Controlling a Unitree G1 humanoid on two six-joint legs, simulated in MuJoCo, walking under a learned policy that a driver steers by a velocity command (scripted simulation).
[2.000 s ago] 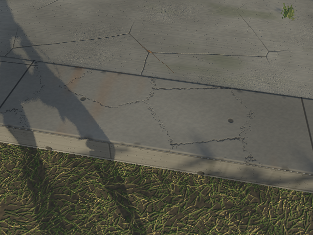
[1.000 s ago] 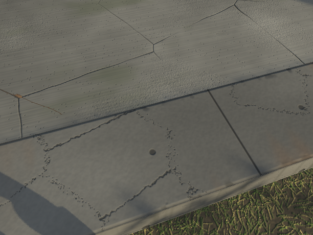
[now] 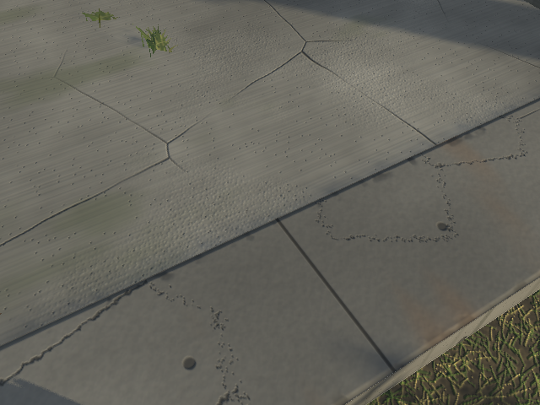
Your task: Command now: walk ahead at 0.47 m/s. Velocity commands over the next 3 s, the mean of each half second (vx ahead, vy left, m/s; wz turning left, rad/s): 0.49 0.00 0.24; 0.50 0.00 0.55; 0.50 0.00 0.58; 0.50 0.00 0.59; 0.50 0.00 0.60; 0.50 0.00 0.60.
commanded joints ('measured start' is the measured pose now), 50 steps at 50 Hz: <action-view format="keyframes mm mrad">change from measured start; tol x64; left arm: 1 -130 20 -5 -91 -6 -11 -4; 50 -126 -42 -33 -196 34 -23 29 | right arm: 1 -14 -197 -45 -61 8 -7 -12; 50 65 -76 -19 -150 22 9 -4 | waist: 1 -3 140 29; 50 38 106 -77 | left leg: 1 -75 219 -80 -44 465 126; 6 -39 187 -42 353 956 69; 9 -527 -56 -109 1156 -317 13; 21 -1404 43 -137 2109 -196 78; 34 -618 -72 206 996 -384 185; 37 156 317 -1206 47 -381 401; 50 -270 43 -253 82 425 78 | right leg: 1 91 54 -46 -149 97 6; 9 914 -382 501 -362 359 -239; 11 598 -253 380 -528 -508 -232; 25 346 -170 -82 -676 -456 -108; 34 788 -247 -299 -244 1501 -177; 37 -80 166 51 826 -155 -42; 50 -166 55 -59 246 159 -31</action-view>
